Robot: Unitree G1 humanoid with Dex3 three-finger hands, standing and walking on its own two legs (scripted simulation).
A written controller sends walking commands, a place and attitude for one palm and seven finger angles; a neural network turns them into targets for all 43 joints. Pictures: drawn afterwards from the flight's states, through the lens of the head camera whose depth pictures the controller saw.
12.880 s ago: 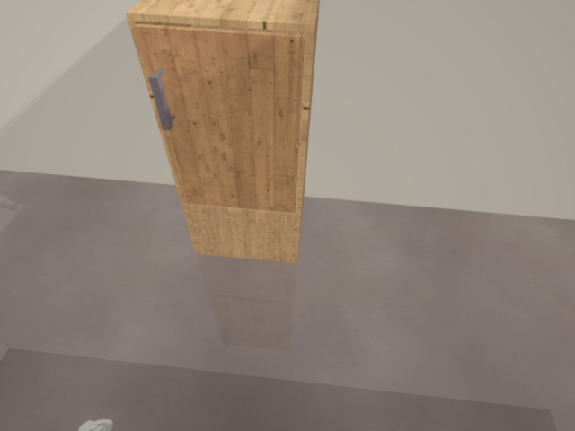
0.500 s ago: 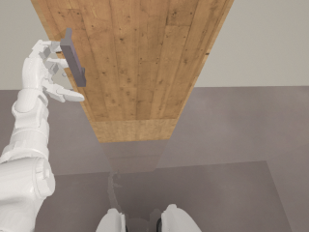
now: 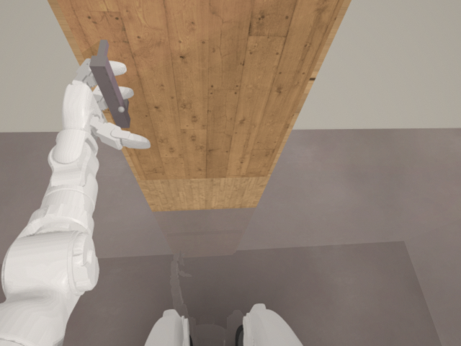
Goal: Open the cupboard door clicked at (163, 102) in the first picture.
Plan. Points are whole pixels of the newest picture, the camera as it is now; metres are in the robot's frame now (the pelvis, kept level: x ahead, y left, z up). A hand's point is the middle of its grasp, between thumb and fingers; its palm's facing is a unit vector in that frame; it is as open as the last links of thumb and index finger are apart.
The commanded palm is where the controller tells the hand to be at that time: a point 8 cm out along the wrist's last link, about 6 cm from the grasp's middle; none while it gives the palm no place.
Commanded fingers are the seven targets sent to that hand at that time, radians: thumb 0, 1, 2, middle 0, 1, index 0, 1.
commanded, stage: slide the fingers in behind the handle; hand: left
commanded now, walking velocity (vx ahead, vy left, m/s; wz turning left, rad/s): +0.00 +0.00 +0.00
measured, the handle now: (114, 87) +0.55 +0.17 +0.07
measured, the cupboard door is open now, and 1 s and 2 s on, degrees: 0 0 25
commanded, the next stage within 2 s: close the thumb around the handle in 0.46 s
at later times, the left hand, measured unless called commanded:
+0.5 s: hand (127, 108) +0.50 +0.15 +0.07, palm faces -0.01 -1.00 -0.02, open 13.9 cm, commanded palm +0.48 +0.19 +0.07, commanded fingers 0.00 -0.50 0.30 -0.30 -1.20 -0.30 -1.20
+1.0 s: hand (127, 108) +0.50 +0.15 +0.07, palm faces -0.01 -1.00 -0.02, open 8.8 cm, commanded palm +0.48 +0.19 +0.07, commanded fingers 0.00 0.79 0.85 -0.39 -1.34 -0.39 -1.34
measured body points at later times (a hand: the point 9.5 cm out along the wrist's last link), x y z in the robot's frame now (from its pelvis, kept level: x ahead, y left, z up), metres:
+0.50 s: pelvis +0.00 -0.01 +0.00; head +0.12 +0.01 +0.43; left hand +0.49 +0.20 +0.07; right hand +0.01 -0.27 -0.12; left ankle +0.00 +0.11 -0.67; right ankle +0.01 -0.11 -0.67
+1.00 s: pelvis +0.00 -0.01 +0.00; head +0.13 +0.01 +0.43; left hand +0.50 +0.20 +0.07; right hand +0.02 -0.27 -0.12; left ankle +0.00 +0.11 -0.67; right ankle +0.01 -0.11 -0.67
